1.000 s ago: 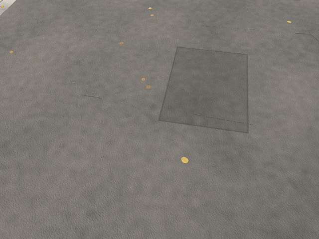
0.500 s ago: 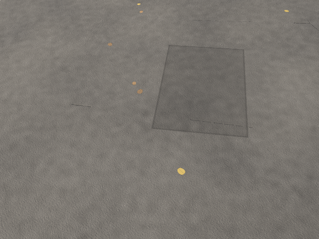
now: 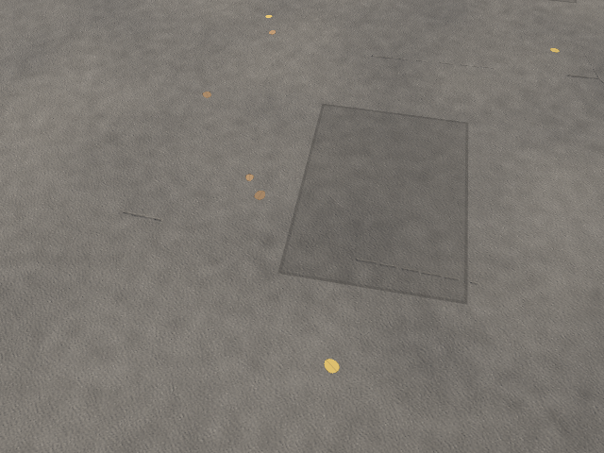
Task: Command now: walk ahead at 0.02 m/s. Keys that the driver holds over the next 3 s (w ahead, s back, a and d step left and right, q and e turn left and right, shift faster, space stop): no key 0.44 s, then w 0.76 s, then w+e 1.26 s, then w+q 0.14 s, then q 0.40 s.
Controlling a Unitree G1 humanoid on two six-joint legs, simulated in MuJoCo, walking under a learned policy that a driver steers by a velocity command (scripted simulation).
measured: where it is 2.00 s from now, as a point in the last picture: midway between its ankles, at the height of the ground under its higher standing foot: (310, 340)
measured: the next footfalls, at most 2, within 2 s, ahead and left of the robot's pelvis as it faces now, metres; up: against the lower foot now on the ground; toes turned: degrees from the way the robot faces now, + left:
right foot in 0.14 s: +0.01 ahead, -0.11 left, +0.00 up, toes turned -1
left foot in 0.80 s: +0.22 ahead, +0.11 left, +0.00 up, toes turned +5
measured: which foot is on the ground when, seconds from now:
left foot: down 0.00-0.50, up 0.52-0.78, down 0.80-1.00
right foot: up 0.00-0.12, down 0.14-0.82, up 0.84-1.00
